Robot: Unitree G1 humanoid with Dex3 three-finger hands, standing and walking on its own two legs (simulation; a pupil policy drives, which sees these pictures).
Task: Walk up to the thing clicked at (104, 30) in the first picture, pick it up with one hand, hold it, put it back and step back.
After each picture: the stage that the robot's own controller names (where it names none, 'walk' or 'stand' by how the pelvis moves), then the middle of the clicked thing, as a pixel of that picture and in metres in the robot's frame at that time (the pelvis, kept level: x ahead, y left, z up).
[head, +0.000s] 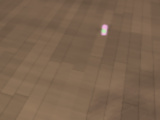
stand; (104, 30) +1.61 -0.27 -0.72
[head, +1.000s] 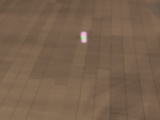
walk; (83, 37) +1.50 +0.11 -0.70
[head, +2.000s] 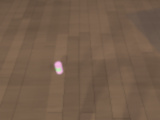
walk; (58, 67) +0.97 +0.30 -0.71
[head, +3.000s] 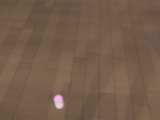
walk; (58, 101) +0.57 +0.23 -0.70
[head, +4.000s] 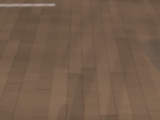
stand; out of the picture +0.36 +0.15 -0.70
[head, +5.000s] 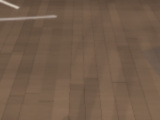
stand; out of the picture +0.32 +0.18 -0.72
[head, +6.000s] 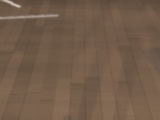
stand; out of the picture +0.32 +0.18 -0.73
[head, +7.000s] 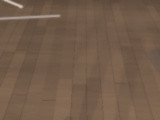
stand; out of the picture +0.32 +0.17 -0.73
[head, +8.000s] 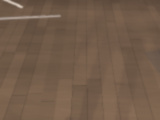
stand; out of the picture +0.31 +0.17 -0.73
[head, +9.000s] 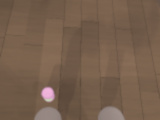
go down; (48, 94) +0.37 +0.16 -0.52
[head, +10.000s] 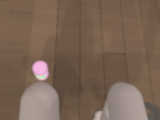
go down; (41, 71) +0.42 +0.18 -0.33
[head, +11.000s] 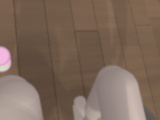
close in; (0, 60) +0.41 +0.21 -0.24
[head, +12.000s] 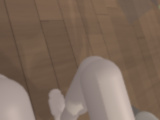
close; out of the picture +0.40 +0.23 -0.23
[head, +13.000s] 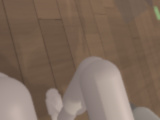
lift; out of the picture +0.39 +0.23 -0.23
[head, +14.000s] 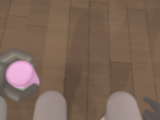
lift; (24, 78) +0.32 +0.19 -0.02
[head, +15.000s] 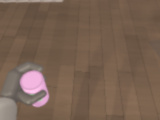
hold; (35, 89) +0.31 +0.17 +0.02
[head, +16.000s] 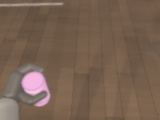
hold; (37, 89) +0.32 +0.17 +0.02
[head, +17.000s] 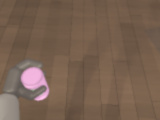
crouch; (36, 84) +0.34 +0.17 -0.02
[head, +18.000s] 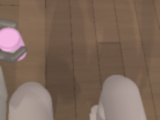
lower; (12, 45) +0.45 +0.20 -0.08
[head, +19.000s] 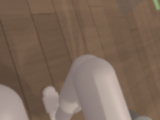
lower; out of the picture +0.43 +0.26 -0.23
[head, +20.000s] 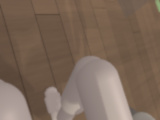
lower; out of the picture +0.41 +0.26 -0.23
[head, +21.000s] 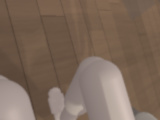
lower; out of the picture +0.40 +0.26 -0.23
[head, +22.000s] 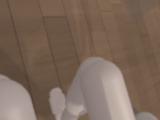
lower; out of the picture +0.40 +0.25 -0.23
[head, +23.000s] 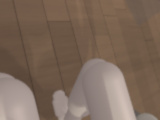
open; out of the picture +0.40 +0.24 -0.23
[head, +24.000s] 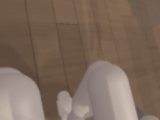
stand; out of the picture +0.40 +0.23 -0.23
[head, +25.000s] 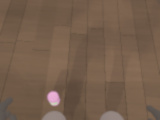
stand; (53, 98) +0.38 +0.16 -0.54
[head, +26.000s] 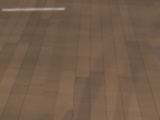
stand; out of the picture +0.35 +0.15 -0.67
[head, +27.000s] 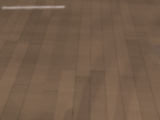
stand; out of the picture +0.34 +0.15 -0.67
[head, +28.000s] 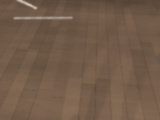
stand; out of the picture +0.36 +0.13 -0.72
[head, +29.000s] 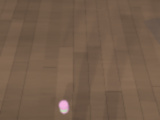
walk; (63, 107) +0.43 +0.11 -0.70
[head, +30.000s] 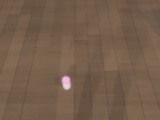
walk; (66, 82) +0.67 +0.15 -0.70
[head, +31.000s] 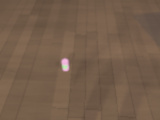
stand; (65, 64) +1.00 +0.21 -0.70
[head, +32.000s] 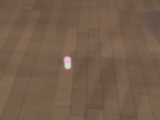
stand; (67, 62) +0.99 +0.17 -0.72
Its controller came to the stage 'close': yes
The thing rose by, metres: 0.72
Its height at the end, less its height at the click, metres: +0.00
